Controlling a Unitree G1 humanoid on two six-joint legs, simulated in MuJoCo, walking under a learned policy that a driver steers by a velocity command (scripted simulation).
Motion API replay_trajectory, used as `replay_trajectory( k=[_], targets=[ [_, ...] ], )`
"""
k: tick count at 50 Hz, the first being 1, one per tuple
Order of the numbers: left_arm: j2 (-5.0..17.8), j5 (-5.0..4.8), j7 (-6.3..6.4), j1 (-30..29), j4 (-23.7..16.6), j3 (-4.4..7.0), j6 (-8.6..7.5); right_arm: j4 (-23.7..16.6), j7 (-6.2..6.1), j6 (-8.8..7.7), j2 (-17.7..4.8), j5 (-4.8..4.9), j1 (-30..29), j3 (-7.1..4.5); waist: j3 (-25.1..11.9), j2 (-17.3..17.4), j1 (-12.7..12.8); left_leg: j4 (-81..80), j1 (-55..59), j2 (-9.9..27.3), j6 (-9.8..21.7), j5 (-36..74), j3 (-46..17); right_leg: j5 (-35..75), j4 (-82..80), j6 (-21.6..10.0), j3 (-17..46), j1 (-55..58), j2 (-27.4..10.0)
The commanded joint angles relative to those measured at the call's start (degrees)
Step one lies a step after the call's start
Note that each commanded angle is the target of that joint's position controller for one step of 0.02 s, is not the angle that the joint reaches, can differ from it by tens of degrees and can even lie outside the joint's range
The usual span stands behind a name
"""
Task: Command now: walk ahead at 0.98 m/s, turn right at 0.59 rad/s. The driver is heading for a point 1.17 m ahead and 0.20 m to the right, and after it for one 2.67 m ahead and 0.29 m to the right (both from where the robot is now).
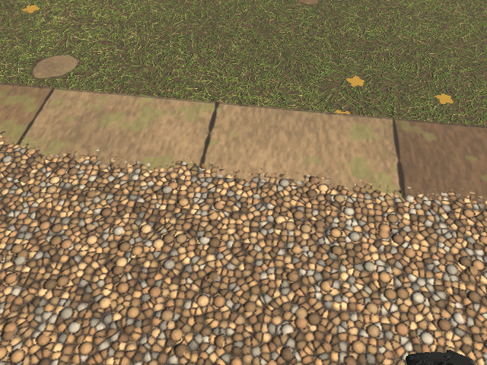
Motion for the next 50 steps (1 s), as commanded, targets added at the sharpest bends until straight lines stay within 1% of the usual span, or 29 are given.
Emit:
replay_trajectory(
  k=[1,3,6,8,9,10,11,12,13,14,16,18,22,24,26,27,29,30,31,32,33,34,35,37,38,40,44,47,50],
  targets=[
    [7.1,-0.23,0.18,-7.9,-7.0,1.31,-2.1,-6.7,1.06,-0.21,-2.7,1.14,-5.9,0.89,7.2,-3.7,-4.2,-16.0,7.6,0.9,-2.6,8.8,2.1,-0.7,-17.9,-9.1,18.2,-17.0,-12.6],
    [9.0,-0.97,-0.4,-6.7,-7.3,2.01,-2.27,-7.0,1.31,-0.26,-2.7,2.12,-8.6,1.11,6.0,-4.0,-2.4,-21.8,16.9,-1.3,-3.0,17.1,3.8,6.6,-18.6,-7.3,17.2,-18.6,-12.2],
    [10.0,-1.61,-0.45,-2.9,-6.4,2.4,-1.81,-7.2,0.15,-0.47,-5.0,2.01,-9.2,0.27,3.3,-3.5,-1.0,-28.7,17.9,-2.8,-2.3,16.0,3.4,20.2,-11.0,-4.9,18.1,-6.3,-13.5],
    [11.8,-1.31,-0.32,-1.7,-5.7,2.73,-1.42,-4.8,-1.19,-0.94,-7.9,1.79,-0.8,-1.32,-3.8,-1.9,-5.0,-32.2,29.2,-5.7,-0.9,8.3,4.5,34.9,5.1,-2.6,15.8,-1.9,-11.4],
    [12.3,-1.41,-0.61,-3.2,-6.1,2.89,-1.61,-2.9,-2.26,-1.34,-10.3,1.42,8.4,-2.5,-8.9,-1.8,-9.7,-30.9,41.8,-2.1,0.4,5.7,2.0,31.9,18.5,-1.5,14.3,-8.2,-8.9],
    [7.1,-1.41,-0.57,-5.3,-8.1,1.49,-2.27,-1.9,-3.72,-1.2,-15.7,0.27,21.5,-4.37,-17.8,3.1,-15.1,-31.9,55.0,12.1,2.7,-14.8,-11.9,15.0,36.9,-1.0,10.0,-16.8,-6.3],
    [0.2,-4.0,-0.14,-0.1,-11.1,-0.5,-1.98,-1.4,-3.58,-0.68,-19.1,-1.21,21.1,-5.17,-24.8,17.4,-10.4,-42.3,63.7,26.9,8.2,-30.2,-41.1,-14.7,53.3,0.3,3.8,-31.9,-2.8],
    [4.1,-2.3,0.35,-4.5,-10.7,-0.32,-0.89,-1.3,-3.41,-0.1,-14.8,0.07,16.6,-5.27,-17.4,12.5,-9.7,-45.4,56.4,23.9,8.9,-35.3,-43.2,-8.1,57.6,-0.7,2.0,-38.4,-7.9],
    [5.8,-0.97,-0.09,-10.2,-10.8,0.18,-0.22,-1.5,-3.05,-0.18,-9.4,0.73,13.0,-4.05,-9.4,5.8,-9.8,-44.7,49.1,20.4,7.4,-26.1,-31.5,-3.5,55.8,-0.7,1.1,-39.3,-10.2],
    [5.1,-0.3,-0.84,-12.9,-11.1,0.16,0.21,-0.4,-2.58,-0.32,-7.2,0.74,12.1,-3.47,-5.0,1.9,-8.9,-45.0,43.0,18.0,6.6,-13.5,-22.7,-1.5,53.4,-0.3,1.0,-37.9,-12.0],
    [2.8,0.87,-2.24,-15.0,-12.3,-0.11,1.83,2.6,-2.49,-0.92,-5.2,1.31,13.8,-2.87,-0.7,4.1,-6.5,-46.4,36.5,14.5,4.6,-1.3,-11.3,-1.6,51.4,0.5,0.9,-36.5,-13.9],
    [0.8,1.01,-3.05,-18.5,-15.0,-0.85,3.21,5.1,-1.78,-1.85,-3.6,2.68,15.6,-2.58,0.8,4.6,-5.1,-47.6,35.5,13.9,3.6,8.1,-4.6,-0.6,50.9,0.7,0.0,-39.1,-15.1],
    [1.7,1.12,-4.48,-26.0,-20.0,-1.92,3.57,6.6,-1.75,-2.93,-4.9,2.83,12.3,-2.74,4.6,4.1,-2.0,-52.1,29.8,10.9,2.0,20.4,9.7,11.0,41.1,0.6,-3.1,-37.1,-15.1],
    [1.9,1.32,-5.34,-30.2,-21.4,-2.77,3.25,7.9,-1.89,-3.14,-6.5,2.62,14.0,-2.86,7.5,1.1,-2.5,-55.7,26.5,9.0,1.8,24.4,14.7,15.2,28.9,-0.7,-7.1,-29.8,-13.2],
    [1.8,1.39,-5.43,-31.1,-21.2,-3.29,2.85,9.0,-1.96,-3.15,-9.7,2.58,16.4,-3.15,7.5,1.4,-2.1,-55.8,26.8,10.1,2.5,41.7,16.6,16.3,21.8,-2.9,-10.2,-19.7,-9.6],
    [3.4,1.49,-4.96,-29.9,-19.8,-2.91,2.61,9.7,-2.16,-2.78,-11.0,2.62,18.3,-3.34,6.4,1.4,-1.6,-52.5,31.2,10.0,2.5,57.0,17.3,14.5,21.1,-3.6,-12.5,-17.6,-6.4],
    [6.4,1.88,-3.78,-19.7,-16.2,-1.93,1.88,10.0,-2.9,-0.82,-15.7,2.15,19.4,-4.16,-0.4,4.0,4.3,-34.8,36.1,11.8,3.3,74.1,17.3,6.6,18.6,-5.6,-12.4,-6.2,-2.1],
    [8.5,2.05,-2.99,-7.9,-12.4,-0.76,1.77,9.5,-3.37,0.02,-16.6,2.01,17.7,-4.2,-6.5,4.4,10.0,-20.1,33.5,12.0,3.8,73.7,16.8,5.7,15.1,-7.2,-10.0,6.8,-1.7],
    [12.1,2.57,-1.63,-0.5,-9.7,0.9,2.14,9.6,-3.31,0.33,-15.7,2.02,17.8,-4.01,-10.1,2.1,12.6,0.1,22.8,8.5,3.6,54.2,16.5,1.3,12.4,-8.1,-3.8,20.9,-5.2],
    [18.2,2.77,-0.58,-6.5,-11.6,2.22,2.43,6.8,-2.04,0.08,-5.4,3.3,25.6,-1.94,-17.1,-17.7,0.9,27.2,0.8,-1.3,1.0,-13.7,13.3,0.6,10.9,-10.6,23.9,37.6,-24.9],
    [18.0,1.82,-0.23,-4.7,-13.7,2.55,2.68,4.7,-2.39,-0.66,-9.8,4.79,22.1,-2.27,-26.5,-9.0,5.1,34.4,-6.1,-3.7,2.7,-11.5,0.3,-4.9,1.2,-14.2,39.2,39.4,-30.0],
    [15.5,1.72,0.48,-6.1,-11.7,2.33,2.08,4.0,-2.52,-0.96,-10.2,5.34,15.0,-2.5,-14.7,-3.4,4.8,31.9,-10.4,-1.3,3.1,-5.7,-1.0,-4.5,-3.3,-12.4,31.7,30.3,-28.5],
    [12.2,1.68,0.63,-8.1,-10.2,1.45,1.19,4.3,-2.18,-0.9,-8.7,5.09,15.0,-1.99,-4.3,-0.1,1.1,25.6,-9.0,1.1,3.3,-2.8,-0.2,-1.4,-5.9,-10.5,25.2,17.6,-27.3],
    [7.2,1.93,0.39,-11.7,-9.4,-0.08,-1.03,7.0,-1.3,1.4,-6.3,3.25,17.3,-1.63,2.0,2.1,-4.0,18.0,-0.9,4.1,3.3,-0.8,-2.2,5.2,-8.8,-6.4,14.2,2.7,-23.1],
    [6.0,1.36,0.34,-12.2,-8.9,-0.5,-1.64,8.0,-0.52,2.7,-5.0,2.9,19.7,-1.49,1.4,-1.1,-5.8,16.0,1.2,4.7,2.8,-0.7,-2.1,1.6,-11.6,-5.7,11.3,-0.1,-22.6],
    [4.5,0.26,-0.15,-11.3,-7.3,-0.88,-3.17,7.7,0.41,3.93,-4.1,2.86,15.8,-1.78,5.1,-2.0,-5.9,12.1,-2.0,5.7,2.6,2.7,-1.7,5.9,-15.5,-3.5,4.5,-2.2,-20.8],
    [3.3,0.01,-0.54,-10.5,-5.8,-1.48,-4.47,4.0,1.21,3.19,-2.0,3.8,4.5,-1.05,8.4,-3.1,-4.8,-3.6,-3.8,3.4,3.8,17.7,4.8,28.6,-17.7,1.4,-11.9,-1.6,-14.7],
    [4.9,-0.82,0.52,-7.6,-4.4,-1.81,-4.91,2.0,2.46,2.48,-1.5,3.69,-1.2,-0.5,8.2,-2.0,-3.6,-16.4,0.9,0.4,6.1,26.2,11.4,42.1,-19.0,3.5,-16.6,3.4,-16.0],
    [9.4,-0.21,2.79,-7.4,-4.5,-1.13,-3.82,3.6,2.45,2.92,-4.5,3.36,3.5,-1.2,2.7,-6.5,-7.0,-20.8,7.9,-6.0,8.4,22.9,15.6,72.9,-8.0,6.2,-18.6,14.8,-18.5]
  ],
)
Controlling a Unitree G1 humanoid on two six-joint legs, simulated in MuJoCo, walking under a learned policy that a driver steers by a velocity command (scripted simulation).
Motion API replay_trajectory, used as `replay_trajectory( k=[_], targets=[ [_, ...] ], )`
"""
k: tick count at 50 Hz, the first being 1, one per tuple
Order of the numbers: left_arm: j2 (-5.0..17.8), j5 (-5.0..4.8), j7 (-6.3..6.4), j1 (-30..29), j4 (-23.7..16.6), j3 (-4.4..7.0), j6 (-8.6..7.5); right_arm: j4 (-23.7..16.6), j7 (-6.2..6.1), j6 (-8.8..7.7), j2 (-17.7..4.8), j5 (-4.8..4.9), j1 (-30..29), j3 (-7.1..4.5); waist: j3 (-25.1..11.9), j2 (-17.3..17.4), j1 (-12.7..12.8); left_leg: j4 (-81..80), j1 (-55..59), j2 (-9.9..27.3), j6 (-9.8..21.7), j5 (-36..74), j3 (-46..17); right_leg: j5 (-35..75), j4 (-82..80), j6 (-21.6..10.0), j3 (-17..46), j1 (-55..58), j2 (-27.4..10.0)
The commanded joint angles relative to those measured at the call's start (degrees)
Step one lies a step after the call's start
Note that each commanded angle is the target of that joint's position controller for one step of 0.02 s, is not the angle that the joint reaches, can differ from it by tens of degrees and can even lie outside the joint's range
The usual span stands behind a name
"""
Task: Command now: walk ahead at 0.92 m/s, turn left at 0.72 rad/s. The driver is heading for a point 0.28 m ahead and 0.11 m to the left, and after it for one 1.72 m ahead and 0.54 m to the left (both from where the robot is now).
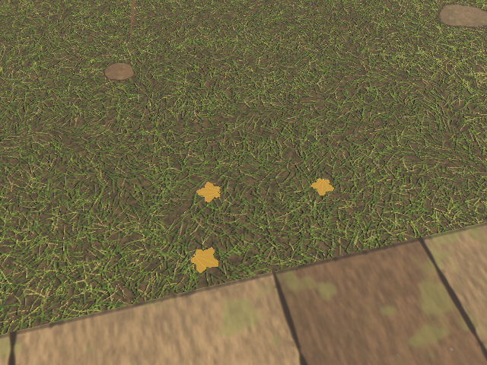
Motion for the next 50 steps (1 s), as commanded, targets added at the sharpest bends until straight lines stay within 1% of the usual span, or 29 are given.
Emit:
replay_trajectory(
  k=[1,2,3,4,5,6,7,8,10,13,17,19,23,25,27,28,29,30,31,32,35,38,42,43,45,46,47,48,50],
  targets=[
    [11.6,0.58,2.54,-5.1,-4.8,2.26,0.62,-0.1,-0.09,-0.12,-4.9,-0.43,9.3,-1.09,-3.6,-6.6,-8.8,-2.5,22.2,-8.2,2.1,-3.1,5.3,89.3,17.0,3.0,-1.7,-8.7,-15.7],
    [12.7,0.99,3.02,-7.5,-5.9,2.7,1.83,3.0,-0.58,-0.05,-7.0,-0.93,20.2,-2.19,-8.6,-6.3,-13.8,-2.6,33.3,-10.3,3.0,-5.3,4.7,91.6,31.8,3.0,-0.9,-11.5,-16.4],
    [13.4,0.95,2.84,-11.4,-7.2,3.11,2.57,6.2,-1.61,-0.08,-9.3,-1.25,31.9,-3.65,-12.3,-4.3,-19.5,-7.0,46.1,-8.7,5.6,-3.9,-0.7,81.4,51.5,3.3,0.5,-19.4,-15.9],
    [9.0,0.89,1.17,-13.3,-7.0,2.3,2.4,6.8,-3.29,-0.04,-10.6,-0.28,30.4,-4.65,-8.3,4.8,-16.6,-10.8,51.2,-4.4,7.0,2.4,-7.1,20.1,73.1,3.6,1.4,-32.2,-5.1],
    [2.7,0.45,1.13,-5.7,-11.9,0.64,1.67,5.2,-3.5,0.51,-17.5,-1.39,26.4,-6.15,-13.1,16.1,-6.5,-2.8,66.8,8.6,16.0,43.1,-28.9,-10.7,93.9,6.8,8.3,-54.3,0.2],
    [4.9,-0.1,1.37,-6.0,-14.6,-0.21,0.95,2.3,-3.68,0.72,-19.4,-0.64,25.1,-7.33,-25.9,6.6,-8.5,-12.2,72.6,14.4,22.3,31.0,-42.9,-6.5,96.6,5.7,17.8,-60.8,-0.8],
    [6.5,0.53,1.3,-8.7,-14.8,-0.58,0.48,0.4,-4.41,1.24,-16.3,0.18,20.3,-6.97,-19.6,-2.5,-6.6,-18.7,63.0,13.2,19.9,13.9,-43.5,-2.8,90.1,4.4,19.4,-60.8,-4.0],
    [6.9,1.27,1.09,-10.9,-14.9,-0.41,0.53,0.2,-4.56,1.55,-12.1,0.44,16.5,-5.77,-8.7,-7.0,-3.1,-21.7,49.2,10.4,16.6,11.6,-38.9,-1.0,83.1,4.3,18.3,-58.9,-6.2],
    [6.8,2.68,1.26,-11.5,-15.4,-0.39,3.63,-0.3,-4.67,0.78,-9.6,0.87,15.1,-4.76,-2.7,-9.3,0.0,-22.9,34.3,6.5,13.2,22.2,-31.8,-0.3,73.5,6.0,17.9,-52.6,-9.1],
    [5.2,2.58,1.45,-14.0,-17.9,-0.97,6.48,-0.8,-4.17,-0.38,-11.6,0.43,14.7,-5.08,-5.2,-6.1,0.8,-21.1,25.5,-0.6,9.7,34.3,-24.7,3.6,58.3,7.3,14.9,-45.1,-8.9],
    [4.8,1.32,1.75,-19.5,-20.6,-1.58,7.11,-1.9,-5.14,1.73,-11.0,1.53,15.9,-5.37,-10.2,0.7,-2.5,-14.3,30.3,-5.9,1.8,33.8,-23.4,17.0,46.6,5.9,14.4,-45.3,-5.9],
    [4.5,1.13,1.22,-23.2,-22.0,-2.2,7.01,-3.0,-5.18,2.8,-11.5,1.0,16.7,-5.56,-10.9,3.4,-4.7,-16.4,33.1,-5.2,2.1,14.7,-29.2,19.3,43.1,5.8,16.2,-46.8,-5.4],
    [7.8,1.37,0.19,-30.3,-24.1,-1.91,4.68,-5.7,-4.2,2.61,-12.5,-1.17,17.7,-6.24,-4.0,3.3,-8.8,-20.0,41.7,-0.3,7.2,-14.9,-42.8,15.0,31.7,4.9,21.7,-54.3,-5.6],
    [9.3,1.25,-0.07,-23.4,-22.1,-1.26,4.2,-6.3,-4.27,1.92,-12.5,-1.17,14.4,-6.11,-3.2,5.2,-5.3,-19.1,37.1,0.6,5.8,-12.3,-41.8,10.5,28.4,3.9,20.6,-43.4,-5.3],
    [10.2,1.17,0.08,-8.9,-17.8,-0.14,3.41,-6.9,-3.89,0.96,-11.6,-0.5,9.7,-5.42,-5.6,3.0,2.8,-10.0,25.5,-2.1,2.5,-8.7,-38.1,10.0,25.0,1.8,19.9,-20.5,-4.2],
    [14.6,2.13,0.61,-1.5,-16.7,1.65,2.95,-6.8,-3.43,0.34,-8.3,0.16,11.7,-4.31,-10.0,-8.0,5.5,8.2,22.9,-8.1,-0.3,-15.9,-29.4,-6.6,16.0,-0.1,30.9,-12.2,-12.3],
    [17.7,2.01,0.86,-1.5,-17.4,2.2,3.55,-7.8,-3.14,-0.16,-4.5,0.58,15.1,-3.17,-11.4,-17.5,1.6,21.6,10.3,-15.0,-2.7,-38.5,-20.9,-25.2,6.3,-4.1,56.4,-5.6,-23.2],
    [15.2,1.56,0.14,-5.3,-17.1,2.27,4.14,-7.0,-3.54,-0.07,-7.2,-0.17,16.1,-2.98,-6.3,-17.4,-0.3,26.8,1.6,-12.1,-2.4,-34.6,-19.0,-27.7,3.3,-7.9,69.0,-11.3,-24.8],
    [10.7,0.92,-0.2,-7.0,-17.6,1.71,4.34,-6.6,-3.56,-0.03,-9.6,-1.15,11.9,-3.16,-2.0,-5.6,-0.4,28.6,1.6,-9.5,-2.8,-28.3,-20.6,-24.1,5.2,-7.2,62.8,-16.0,-24.0],
    [9.4,0.77,-0.48,-7.3,-16.9,1.52,4.29,-6.7,-3.0,-0.05,-10.4,-1.52,9.3,-3.27,-0.9,-1.5,-0.8,26.7,3.7,-8.0,-3.4,-24.7,-20.0,-17.3,6.5,-5.9,53.6,-19.7,-21.2],
    [9.2,0.23,-0.71,-4.2,-13.7,1.34,2.99,-6.6,-2.22,1.22,-8.6,-2.05,7.4,-2.41,0.4,-6.4,-1.1,17.2,6.9,-5.5,-4.6,-21.3,-20.3,-5.2,4.5,-3.1,40.1,-23.3,-15.0],
    [10.8,-0.43,-1.11,-1.7,-12.2,2.0,2.15,-7.9,-2.18,1.52,-7.8,-1.29,3.3,-2.07,0.4,-6.9,-0.7,12.5,3.1,-6.0,-5.7,-15.5,-21.0,6.2,4.4,-3.7,35.8,-20.8,-14.9],
    [10.6,-1.36,-0.95,3.7,-9.6,2.19,2.61,-10.5,-1.63,1.23,-7.1,-2.54,-5.3,-1.26,-0.8,-6.5,1.3,8.5,1.9,-1.7,-7.7,-10.3,-11.3,20.9,2.2,-6.7,32.6,-18.8,-14.1],
    [11.2,-0.15,-1.32,5.7,-9.1,2.49,2.26,-10.2,-1.47,1.09,-7.3,-2.53,-5.9,-1.53,-2.2,-8.1,2.2,12.6,2.6,-0.5,-7.0,-5.8,-10.5,24.8,3.7,-8.3,32.5,-18.0,-14.9],
    [10.5,-0.4,-1.27,8.7,-8.2,2.54,2.43,-9.7,-1.25,0.68,-7.9,-2.57,-7.7,-1.79,-1.9,-4.2,2.7,11.5,1.2,0.3,-6.7,-4.0,-9.9,28.7,5.8,-10.1,32.2,-16.1,-14.6],
    [9.7,-0.38,-0.39,13.1,-5.5,2.71,2.4,-10.8,-1.45,0.11,-7.8,-2.66,-11.2,-2.08,-0.5,-5.2,4.1,10.9,-6.8,1.9,-6.3,-2.1,-13.4,29.2,8.3,-11.0,35.6,-8.3,-15.8],
    [11.2,-0.41,0.02,16.6,-4.1,3.08,2.57,-11.5,-1.57,-0.28,-9.6,-2.22,-14.3,-2.82,0.7,-4.3,5.8,7.3,-13.1,0.9,-6.5,-4.4,-12.4,28.1,9.3,-11.4,36.2,-3.2,-15.3],
    [11.5,0.01,0.59,19.3,-3.2,3.39,2.81,-12.2,-1.69,-0.66,-9.1,-2.49,-18.7,-2.73,1.2,-4.8,8.1,6.8,-16.4,0.7,-6.9,-5.5,-11.9,28.4,10.2,-11.4,38.1,0.1,-15.8],
    [10.2,0.61,1.29,16.1,-2.4,3.35,2.64,-13.6,-0.78,-1.4,-6.6,-2.4,-21.5,-1.91,3.7,-4.5,7.7,-2.2,-8.1,0.0,-7.8,3.8,-10.8,23.3,10.5,-9.7,36.2,-9.0,-12.6]
  ],
)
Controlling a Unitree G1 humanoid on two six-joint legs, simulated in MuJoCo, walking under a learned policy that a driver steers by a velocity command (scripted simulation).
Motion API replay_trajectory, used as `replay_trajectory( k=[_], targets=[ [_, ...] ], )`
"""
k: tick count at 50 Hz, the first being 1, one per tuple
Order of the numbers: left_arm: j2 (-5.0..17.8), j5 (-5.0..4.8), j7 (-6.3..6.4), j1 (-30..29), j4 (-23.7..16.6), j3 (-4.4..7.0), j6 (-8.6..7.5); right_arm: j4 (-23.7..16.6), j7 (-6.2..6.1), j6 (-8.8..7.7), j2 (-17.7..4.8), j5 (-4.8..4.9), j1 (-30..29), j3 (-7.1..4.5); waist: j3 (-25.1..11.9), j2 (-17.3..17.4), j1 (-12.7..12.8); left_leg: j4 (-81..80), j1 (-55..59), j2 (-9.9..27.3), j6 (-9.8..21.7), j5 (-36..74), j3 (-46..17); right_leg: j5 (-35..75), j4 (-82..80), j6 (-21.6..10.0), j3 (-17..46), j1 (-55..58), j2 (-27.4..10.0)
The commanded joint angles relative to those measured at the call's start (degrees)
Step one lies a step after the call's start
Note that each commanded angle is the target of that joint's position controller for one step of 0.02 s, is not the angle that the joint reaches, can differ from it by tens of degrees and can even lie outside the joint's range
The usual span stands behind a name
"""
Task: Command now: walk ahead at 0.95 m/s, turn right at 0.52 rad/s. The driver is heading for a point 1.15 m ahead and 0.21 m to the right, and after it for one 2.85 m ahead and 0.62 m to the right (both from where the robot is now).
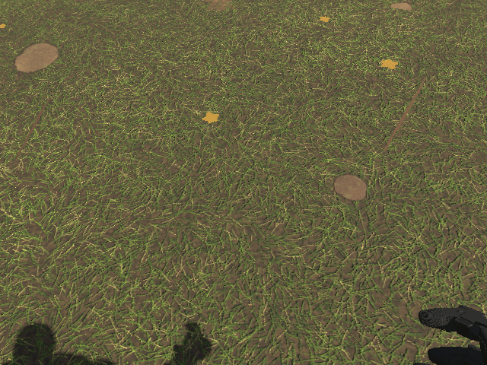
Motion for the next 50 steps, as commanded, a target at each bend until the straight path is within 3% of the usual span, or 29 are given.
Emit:
replay_trajectory(
  k=[1,3,6,9,10,11,12,13,14,15,16,18,19,20,22,25,27,29,30,31,32,33,34,35,38,41,46,47,50],
  targets=[
    [7.9,0.3,0.96,1.8,-0.5,2.2,-0.62,-7.8,0.88,-2.06,-2.4,0.26,-14.7,-1.1,7.9,-5.5,-0.1,-7.9,-3.7,-1.0,-0.5,11.3,1.5,21.7,0.7,-7.3,14.3,-3.7,-11.5],
    [8.7,-0.06,0.73,-1.9,-1.1,2.56,-0.93,-7.0,1.03,-1.84,-2.2,1.26,-12.8,-1.24,7.2,-5.8,-1.3,-10.6,6.8,-1.0,-0.3,16.2,1.3,18.2,3.1,-6.6,13.5,-10.5,-10.0],
    [7.6,1.32,1.39,-2.9,-0.1,2.63,0.28,-5.3,-0.2,-2.54,-2.7,2.43,-10.5,-1.48,8.2,-6.6,-0.9,-19.5,14.7,0.1,-1.6,13.1,0.4,19.9,9.9,-4.2,12.9,-8.3,-8.1],
    [8.6,2.62,2.31,-2.7,1.4,3.08,2.68,1.0,-2.72,-3.41,-3.8,2.33,7.9,-2.61,0.3,-3.5,-7.6,-31.0,31.3,3.1,-1.6,20.8,-1.6,26.0,36.2,-4.5,12.9,-3.2,-4.6],
    [9.5,1.24,2.46,-4.3,1.9,3.82,3.12,4.5,-3.9,-3.12,-5.4,1.38,18.4,-3.39,-2.5,0.2,-13.7,-34.5,43.8,4.3,-1.9,24.4,-0.9,23.1,53.7,-3.8,10.1,-9.7,-2.3],
    [6.9,0.29,1.91,-8.3,0.9,3.94,2.66,8.3,-4.04,-2.99,-8.9,0.81,27.3,-4.74,-4.1,7.8,-16.7,-29.9,58.2,7.9,-1.7,23.8,-3.3,-10.4,71.2,-3.1,6.5,-25.2,2.7],
    [2.1,-1.79,1.83,-4.1,-0.7,2.51,1.66,9.1,-2.77,-3.63,-9.4,-1.5,32.6,-3.76,-8.7,15.0,-12.6,-2.4,75.4,13.2,-5.4,50.4,-0.2,-24.3,84.5,-3.2,6.0,-44.7,0.8],
    [2.5,-3.51,3.04,0.6,-0.2,1.91,0.98,9.1,-1.63,-3.48,-7.4,-0.94,33.7,-4.05,-17.5,16.6,-11.2,2.7,83.2,20.7,-2.5,57.3,-8.7,-18.9,90.9,-2.4,2.2,-54.4,-2.2],
    [3.3,-2.26,3.35,-1.7,-0.8,1.47,1.33,8.3,-1.96,-3.08,-11.0,0.08,31.6,-5.69,-22.6,16.1,-12.3,-9.5,76.6,24.4,3.9,21.0,-21.4,-10.9,95.6,-1.8,-2.9,-57.6,-3.6],
    [4.1,0.31,2.33,-9.5,-2.1,1.47,1.99,6.9,-2.68,-3.41,-8.1,-0.45,25.7,-5.27,-16.8,13.1,-12.2,-21.5,64.2,23.3,7.6,-20.4,-25.9,-1.9,89.2,-2.4,-4.3,-59.4,-7.1],
    [5.7,2.05,0.73,-16.4,-2.3,1.92,2.65,7.1,-2.95,-3.41,-3.9,-0.63,23.4,-4.05,-7.0,5.8,-12.9,-26.7,51.1,20.0,7.0,-26.4,-22.7,1.5,87.8,-2.5,-6.1,-57.6,-8.3],
    [4.4,2.49,-2.01,-24.5,-4.8,2.08,3.08,11.4,-2.78,-5.66,0.7,0.33,24.1,-2.44,4.6,4.6,-10.5,-25.3,36.8,18.1,3.2,-2.0,-13.4,9.0,76.3,-2.9,-3.6,-54.6,-11.6],
    [0.2,1.38,-3.54,-28.3,-7.9,0.96,3.84,13.4,-3.02,-5.94,1.2,1.94,22.0,-2.0,7.7,5.9,-6.3,-30.9,27.0,15.5,2.4,-6.2,-6.5,11.6,63.8,-1.3,-3.2,-49.3,-12.5],
    [-0.3,1.39,-4.28,-29.9,-8.9,0.43,4.11,12.9,-3.2,-6.43,1.3,2.19,18.8,-1.95,9.5,7.4,-5.2,-33.7,22.1,13.9,2.1,-6.2,-3.1,15.1,58.4,-0.5,-4.0,-45.4,-12.5],
    [0.1,1.74,-4.96,-32.0,-10.1,-0.06,4.05,13.3,-3.44,-6.8,1.9,2.3,18.9,-1.66,8.9,7.2,-4.4,-33.2,23.9,12.7,0.9,9.3,4.2,22.2,49.7,-1.3,-6.4,-43.0,-11.6],
    [1.1,1.28,-5.4,-40.4,-12.8,-0.98,4.35,14.2,-3.81,-5.66,-1.4,2.41,22.5,-1.96,10.2,1.7,-6.6,-36.0,30.9,10.8,-1.0,23.9,13.5,19.5,36.1,-4.0,-15.3,-40.1,-8.3],
    [2.9,0.61,-5.16,-39.3,-12.0,-0.75,4.44,14.5,-4.85,-4.73,-4.0,1.92,25.4,-2.07,7.2,1.5,-5.7,-28.3,35.2,8.7,-2.6,47.3,18.6,18.5,31.3,-5.9,-21.0,-30.9,-2.0],
    [6.1,1.71,-4.77,-28.1,-9.0,0.38,4.4,13.9,-5.95,-3.46,-7.7,1.37,25.3,-2.26,0.9,2.4,0.5,-11.1,33.8,11.4,-2.1,54.8,17.5,15.2,27.8,-8.3,-18.6,-14.7,0.9],
    [9.0,1.7,-3.92,-15.0,-4.5,1.91,4.39,12.6,-5.85,-2.92,-8.9,0.94,21.8,-2.33,-4.2,2.1,6.1,4.4,27.2,11.3,-1.2,48.4,16.3,14.2,24.9,-10.6,-14.3,0.4,0.6],
    [11.0,0.73,-2.77,-10.0,-1.4,3.35,4.2,12.4,-4.92,-2.4,-8.1,0.61,19.9,-2.56,-5.8,-5.5,7.5,29.2,15.9,3.2,-0.2,1.2,17.8,15.1,17.6,-13.9,-8.1,12.3,-2.5],
    [14.7,0.57,-1.93,-14.8,-2.7,3.65,4.23,9.3,-4.33,-3.03,-1.7,-0.04,23.3,-0.76,-7.1,-15.0,-1.0,48.4,3.2,-1.4,1.1,-37.2,14.7,19.3,21.1,-14.5,7.2,15.5,-12.8],
    [16.8,1.39,-1.3,-15.1,-4.8,3.76,4.32,4.5,-3.72,-4.13,-3.0,1.65,25.7,-0.64,-15.3,-14.5,-3.2,49.2,-6.9,-2.0,1.5,-34.2,3.9,5.5,6.6,-21.8,28.3,22.2,-21.8],
    [13.2,1.57,-0.57,-15.7,-4.0,3.62,4.18,4.6,-3.53,-4.62,-6.1,1.48,20.3,-1.18,-3.7,-5.8,-2.2,43.7,-12.1,-0.3,1.3,-29.6,3.5,-6.4,-3.5,-19.4,30.2,13.0,-21.9],
    [11.0,1.61,-0.07,-19.5,-3.9,3.11,3.63,5.4,-3.02,-4.28,-6.1,2.06,21.0,-1.22,4.7,-2.7,-6.2,38.7,-10.2,2.4,1.5,-26.2,4.2,-5.5,-5.8,-16.7,24.3,2.4,-20.9],
    [7.2,0.6,-0.09,-24.2,-3.8,1.6,-0.13,9.2,-1.88,-0.43,-2.1,0.77,24.5,-0.37,8.6,1.5,-13.2,29.8,3.3,5.9,0.4,-23.9,2.1,8.1,-9.2,-11.6,8.5,-16.9,-15.3],
    [7.6,0.69,-1.17,-22.0,-2.0,1.93,-2.86,6.6,-0.83,0.03,-0.6,2.48,15.6,-0.39,11.9,-0.9,-11.6,17.5,2.4,4.6,1.3,-13.8,2.5,22.5,-13.3,-6.8,-4.6,-19.6,-10.4],
    [5.6,-0.75,-1.15,-17.9,0.0,0.82,-4.84,4.3,0.62,-1.57,1.7,3.2,6.3,0.23,9.8,-1.6,-8.6,-4.9,9.7,0.2,5.7,7.3,11.0,47.5,-17.1,-0.9,-16.7,-12.1,-9.5],
    [6.5,-0.5,-0.7,-18.6,-0.3,0.7,-4.94,5.4,0.79,-1.37,0.9,3.63,8.5,-0.08,6.5,-2.5,-9.6,-6.2,12.6,-2.6,6.2,8.5,12.3,59.5,-15.2,0.4,-18.4,-7.5,-9.5],
    [10.2,0.87,1.71,-17.3,0.1,1.5,-3.27,6.4,0.33,-0.92,-2.3,2.16,12.5,-0.93,2.8,-8.4,-13.2,-9.1,16.3,-7.6,8.3,-1.5,15.9,88.8,-2.2,3.0,-20.2,4.6,-14.0]
  ],
)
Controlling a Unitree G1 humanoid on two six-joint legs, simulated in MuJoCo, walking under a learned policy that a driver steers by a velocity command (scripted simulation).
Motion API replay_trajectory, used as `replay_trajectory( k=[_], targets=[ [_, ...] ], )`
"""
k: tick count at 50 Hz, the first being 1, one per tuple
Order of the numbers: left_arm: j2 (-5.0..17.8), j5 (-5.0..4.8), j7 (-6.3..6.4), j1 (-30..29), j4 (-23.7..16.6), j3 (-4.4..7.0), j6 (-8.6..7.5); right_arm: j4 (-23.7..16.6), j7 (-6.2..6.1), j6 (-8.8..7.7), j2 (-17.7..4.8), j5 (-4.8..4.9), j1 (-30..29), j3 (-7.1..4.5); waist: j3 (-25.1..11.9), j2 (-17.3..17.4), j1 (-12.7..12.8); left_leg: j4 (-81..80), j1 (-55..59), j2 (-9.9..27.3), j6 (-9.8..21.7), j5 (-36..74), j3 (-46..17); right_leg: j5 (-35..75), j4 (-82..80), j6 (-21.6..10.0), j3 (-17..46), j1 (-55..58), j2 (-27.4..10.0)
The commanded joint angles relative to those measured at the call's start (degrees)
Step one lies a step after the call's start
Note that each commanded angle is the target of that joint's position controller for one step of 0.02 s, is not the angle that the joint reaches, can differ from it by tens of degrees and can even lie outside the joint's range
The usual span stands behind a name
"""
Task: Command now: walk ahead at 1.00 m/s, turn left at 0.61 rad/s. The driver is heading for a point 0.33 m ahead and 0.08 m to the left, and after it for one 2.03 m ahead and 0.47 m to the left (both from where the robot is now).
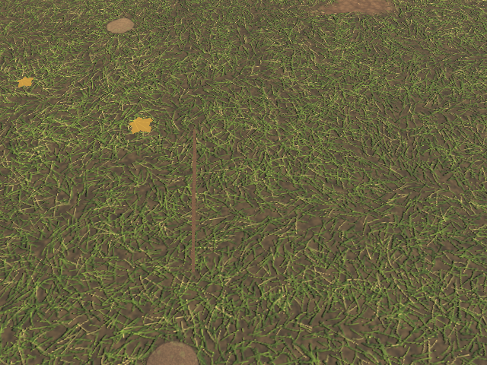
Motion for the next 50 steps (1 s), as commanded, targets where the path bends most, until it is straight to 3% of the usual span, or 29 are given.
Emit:
replay_trajectory(
  k=[1,2,3,4,5,6,7,9,11,14,18,21,22,23,24,25,26,27,28,32,35,39,40,41,42,43,44,45,50],
  targets=[
    [11.7,1.81,2.48,-4.5,-4.4,2.51,1.25,0.1,-0.43,0.12,-7.4,-0.49,10.9,-2.2,-6.4,-7.6,-9.9,0.1,23.6,-8.2,2.4,-7.8,5.1,91.0,20.4,2.7,-1.9,-8.2,-17.0],
    [12.9,2.78,2.87,-7.8,-5.6,3.0,2.58,3.6,-0.73,0.44,-10.3,-0.44,23.2,-3.53,-11.2,-7.2,-16.0,-0.4,33.6,-8.8,4.3,-12.0,3.0,91.4,36.9,2.5,-1.5,-10.5,-17.5],
    [14.5,2.43,2.57,-12.2,-6.6,3.66,3.18,5.9,-1.41,0.74,-12.3,-0.44,33.8,-5.07,-13.3,-4.4,-22.6,-5.6,44.3,-6.1,7.9,-15.5,-2.8,76.1,61.7,1.9,-2.4,-19.4,-13.6],
    [4.8,3.12,0.91,-15.4,-9.0,1.3,1.39,6.8,-1.95,1.76,-13.0,0.64,29.7,-5.66,-8.4,13.1,-16.0,-1.7,52.7,0.0,8.6,-9.2,-13.5,3.6,83.4,1.9,1.0,-42.9,-1.8],
    [2.4,-0.17,-0.2,-7.3,-14.8,0.04,-0.03,4.0,-2.07,1.69,-18.0,-1.03,23.3,-6.42,-18.3,20.6,-6.8,-12.5,66.0,11.6,23.1,-15.1,-47.0,-8.0,96.3,4.9,12.9,-63.8,1.0],
    [5.3,0.67,-0.09,-10.1,-14.7,-0.66,-1.21,1.9,-2.44,1.3,-14.4,-1.1,20.8,-6.32,-16.0,5.1,-8.5,-20.7,63.1,13.7,21.7,-17.2,-51.9,-2.9,92.1,3.2,16.7,-66.6,-2.9],
    [6.4,0.59,-0.3,-12.0,-14.9,-0.57,-1.74,2.3,-3.02,1.12,-10.7,-0.96,18.9,-5.37,-7.0,-3.7,-5.3,-22.1,51.3,12.5,18.3,-10.0,-45.5,1.0,84.2,3.1,16.4,-64.3,-5.7],
    [5.7,2.3,-0.13,-13.1,-15.7,-0.9,0.25,1.6,-3.46,0.15,-9.6,-0.4,15.4,-4.55,-0.6,-8.8,-0.9,-20.9,35.7,8.0,14.2,11.7,-34.2,0.6,74.9,5.3,14.7,-57.0,-8.7],
    [5.7,2.92,-0.16,-13.5,-17.0,-1.28,3.05,1.4,-3.05,-0.97,-10.1,0.56,14.8,-4.15,0.3,-7.1,1.0,-21.6,25.9,2.7,10.7,25.5,-25.7,0.5,62.8,7.2,12.1,-49.7,-10.0],
    [4.1,1.66,-0.26,-18.8,-20.3,-2.13,4.07,1.1,-3.15,-0.89,-11.6,0.69,15.9,-4.91,-3.4,-0.9,-0.9,-17.3,25.0,-4.2,5.2,39.1,-20.1,10.1,47.7,7.6,8.0,-45.7,-6.3],
    [3.6,0.48,0.17,-24.3,-22.4,-2.82,4.17,0.4,-3.98,1.85,-10.5,0.84,18.3,-5.65,-7.0,3.8,-5.7,-10.7,27.4,-8.5,-3.0,29.2,-21.8,22.6,31.6,6.5,7.2,-39.5,-1.3],
    [7.0,0.77,1.46,-16.9,-19.9,-1.78,3.03,-2.0,-4.71,1.83,-10.7,-0.04,14.4,-6.17,-9.1,4.9,-2.7,-0.8,28.6,-8.1,-6.2,21.8,-26.7,27.2,22.0,5.0,10.3,-29.5,0.0],
    [8.2,0.89,2.0,-9.4,-17.4,-1.18,2.09,-2.9,-4.75,1.29,-11.0,0.1,12.0,-6.2,-10.6,4.3,1.5,8.6,29.2,-8.7,-7.5,18.3,-24.9,35.1,16.1,3.6,12.0,-23.6,-2.7],
    [10.7,1.18,2.3,-2.7,-15.8,-0.53,1.28,-4.6,-4.72,1.01,-7.9,0.75,13.1,-5.39,-16.2,-2.1,3.2,26.1,24.4,-10.9,-8.5,-13.1,-19.6,56.5,18.9,-0.4,20.7,-12.7,-15.5],
    [11.7,1.78,1.89,-2.6,-17.5,-0.46,1.98,-5.7,-5.43,1.23,-4.1,1.75,21.7,-4.63,-23.0,-10.6,-1.7,40.3,15.0,-17.0,-8.7,-53.3,-13.5,91.7,26.7,-10.0,38.1,-3.7,-33.7],
    [9.9,0.58,1.27,-3.9,-18.0,0.2,2.84,-4.2,-5.58,1.84,-6.6,-0.81,27.4,-4.43,-28.0,-8.1,-3.7,48.2,12.2,-12.2,-7.8,-47.7,-15.2,86.1,27.0,-15.8,45.2,-4.2,-36.3],
    [8.2,0.02,1.76,-10.8,-20.2,0.55,3.0,-3.7,-5.22,2.78,-7.8,-1.42,24.2,-4.06,-25.9,-7.6,-3.7,51.6,8.4,-10.2,-7.6,-40.4,-14.2,61.5,21.8,-18.4,47.2,-10.3,-35.0],
    [3.8,0.2,2.08,-14.2,-21.0,-0.69,3.61,-4.6,-4.77,3.58,-8.7,-2.34,17.1,-4.05,-19.3,-1.8,-3.3,47.3,9.3,-8.1,-8.0,-36.2,-13.5,46.3,17.7,-15.1,40.3,-20.1,-28.7],
    [2.8,0.71,2.05,-13.8,-19.7,-1.33,3.87,-6.2,-4.05,4.22,-8.8,-2.13,11.9,-4.1,-14.5,-1.5,-3.0,43.0,9.8,-7.7,-8.2,-35.4,-14.0,41.8,16.1,-12.2,33.6,-25.5,-24.0],
    [4.6,1.32,0.14,-11.1,-14.3,-0.89,4.05,-6.0,-3.23,6.23,-3.0,-1.18,13.7,-1.29,-11.2,-6.9,-6.0,18.7,22.9,-7.5,-8.5,-35.5,-9.1,44.2,13.4,-6.6,22.3,-36.0,-14.0],
    [9.1,1.28,-0.73,-9.3,-14.2,1.54,5.96,-6.9,-4.18,6.91,-4.1,-0.66,10.2,-0.7,-11.0,-10.6,-4.3,9.4,24.9,-8.0,-7.9,-35.1,-6.9,30.5,11.6,-6.9,27.5,-35.6,-13.3],
    [10.0,0.4,-1.39,-10.7,-15.6,3.59,9.12,-7.3,-4.86,5.95,-5.3,-0.37,10.6,-0.58,-6.3,-10.2,-6.1,-9.2,35.1,-8.9,-4.8,-27.6,-6.6,0.1,7.2,-2.2,33.5,-45.3,-10.8],
    [9.0,-0.04,-1.17,-10.3,-15.9,3.74,9.28,-7.1,-5.37,5.14,-7.1,-0.92,12.4,-1.01,-5.6,-8.6,-6.7,-15.2,40.9,-6.2,-3.1,-28.3,-9.0,-5.0,7.9,1.4,32.0,-50.4,-8.2],
    [5.9,-1.05,-1.19,-10.5,-17.9,3.28,8.96,-7.6,-6.03,4.51,-12.6,-1.98,14.0,-2.33,-6.2,1.9,-7.0,-22.9,45.0,7.1,0.8,-38.1,-21.8,-9.2,17.8,5.9,25.0,-57.7,-3.1],
    [4.9,-0.6,-0.75,-10.5,-18.3,3.53,8.6,-9.2,-6.59,4.62,-15.0,-2.01,6.4,-3.1,-2.9,14.9,-5.6,-29.7,33.6,21.4,5.9,-37.7,-36.1,-10.0,38.4,6.0,13.1,-60.0,3.4],
    [9.0,1.08,-0.54,-8.9,-16.6,4.8,8.73,-10.3,-6.77,4.19,-10.1,-2.1,1.8,-1.76,-1.2,6.5,-2.3,-27.2,26.8,20.6,7.5,-24.1,-29.4,-8.2,49.6,6.1,14.5,-53.9,-2.4],
    [8.7,0.86,-0.87,-5.7,-15.0,5.33,9.21,-11.1,-6.92,3.56,-6.0,-1.86,-2.1,-0.61,-1.9,3.7,1.2,-24.7,24.8,16.3,6.0,-13.6,-22.9,-5.8,55.5,5.7,13.5,-50.2,-2.3],
    [8.0,0.97,-1.06,-2.9,-14.0,5.39,9.85,-11.5,-6.92,3.06,-4.6,-1.59,-4.1,-0.26,-2.7,3.6,3.0,-22.9,26.1,13.1,4.4,-5.1,-17.0,-3.4,60.3,5.8,12.6,-49.7,-2.9],
    [5.5,0.03,-3.08,-8.9,-17.3,4.28,11.37,-10.8,-6.82,2.87,-5.6,-1.41,2.8,-1.22,-4.8,7.2,-2.1,-18.0,39.6,12.6,4.7,9.0,-8.2,-1.2,56.5,8.1,9.1,-54.9,-6.2]
  ],
)
Velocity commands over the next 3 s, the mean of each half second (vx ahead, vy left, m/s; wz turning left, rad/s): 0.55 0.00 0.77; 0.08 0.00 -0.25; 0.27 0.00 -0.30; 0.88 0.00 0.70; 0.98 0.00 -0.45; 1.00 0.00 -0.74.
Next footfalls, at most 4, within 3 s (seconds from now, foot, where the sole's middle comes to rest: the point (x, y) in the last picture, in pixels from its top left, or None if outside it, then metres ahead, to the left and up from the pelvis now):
0.06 left None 0.26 0.06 -0.75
0.46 right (249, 305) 0.61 0.03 -0.75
0.80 left None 0.44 0.16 -0.75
1.20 right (290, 362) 0.46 -0.08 -0.75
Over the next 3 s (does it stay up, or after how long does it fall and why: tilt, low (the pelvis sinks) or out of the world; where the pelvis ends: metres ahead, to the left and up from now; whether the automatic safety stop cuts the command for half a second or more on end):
stays up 1.71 0.48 0.02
